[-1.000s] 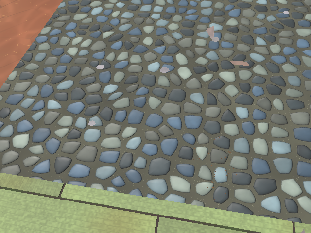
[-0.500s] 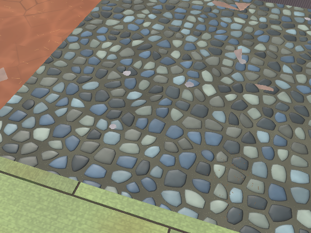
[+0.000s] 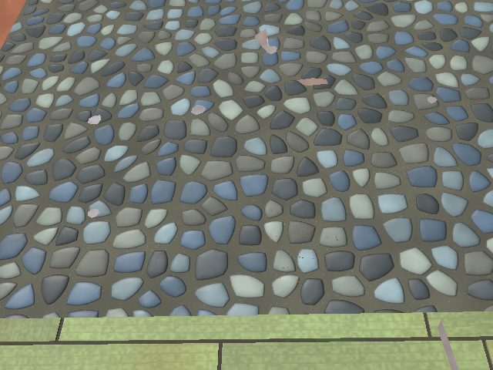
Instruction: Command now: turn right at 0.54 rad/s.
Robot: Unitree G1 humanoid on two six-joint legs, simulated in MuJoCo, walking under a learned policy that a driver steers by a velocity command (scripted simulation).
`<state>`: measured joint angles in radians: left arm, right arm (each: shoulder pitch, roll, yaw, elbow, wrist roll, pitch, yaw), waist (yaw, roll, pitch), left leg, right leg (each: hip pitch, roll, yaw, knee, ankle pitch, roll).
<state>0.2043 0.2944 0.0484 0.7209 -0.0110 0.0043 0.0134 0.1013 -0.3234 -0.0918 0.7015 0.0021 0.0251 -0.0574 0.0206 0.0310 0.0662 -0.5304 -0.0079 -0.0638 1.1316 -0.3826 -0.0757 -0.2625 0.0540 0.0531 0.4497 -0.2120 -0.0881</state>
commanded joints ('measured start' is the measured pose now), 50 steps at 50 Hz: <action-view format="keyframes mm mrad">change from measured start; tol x32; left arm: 1 10 179 49 -73 -4 -4 16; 50 13 71 39 -44 22 -128 -29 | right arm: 1 -11 -67 -19 -65 1 -16 -3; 50 235 -27 20 4 30 -59 57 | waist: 1 -2 -123 -142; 36 -109 114 23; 42 120 -308 -463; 50 -33 -116 -23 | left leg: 1 -110 9 -39 -56 49 -21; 18 361 -19 -1 -760 176 63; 21 562 379 -623 -938 -205 314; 31 477 192 -142 -991 227 265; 39 414 208 -94 -748 662 200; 43 -213 38 -92 135 -129 89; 50 -137 140 -54 25 183 72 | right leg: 1 241 -243 294 -118 369 -138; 17 27 -140 516 -112 -285 -126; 25 -564 -48 113 591 -159 90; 37 -180 -55 -65 97 89 77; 41 703 -382 349 23 -53 -114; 42 662 -485 657 -136 -219 -176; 50 116 -307 35 -324 153 -104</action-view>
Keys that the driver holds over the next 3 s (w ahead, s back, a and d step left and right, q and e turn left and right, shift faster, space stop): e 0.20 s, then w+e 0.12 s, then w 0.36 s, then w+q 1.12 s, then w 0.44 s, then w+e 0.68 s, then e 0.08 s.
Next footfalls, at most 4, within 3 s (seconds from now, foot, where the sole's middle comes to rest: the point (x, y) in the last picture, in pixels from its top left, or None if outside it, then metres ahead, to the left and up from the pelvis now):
0.38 left None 0.11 0.14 -0.78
0.80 right None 0.29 -0.20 -0.78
1.32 left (289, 295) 0.64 -0.01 -0.78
1.80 right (339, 206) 0.94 -0.18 -0.78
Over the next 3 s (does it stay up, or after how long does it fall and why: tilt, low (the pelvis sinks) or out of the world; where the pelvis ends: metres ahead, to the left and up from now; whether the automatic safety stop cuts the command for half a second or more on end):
stays up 1.34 0.07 -0.01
